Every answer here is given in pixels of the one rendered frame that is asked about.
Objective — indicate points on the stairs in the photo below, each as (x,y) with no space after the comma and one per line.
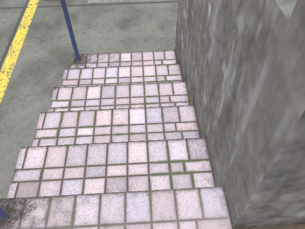
(120,122)

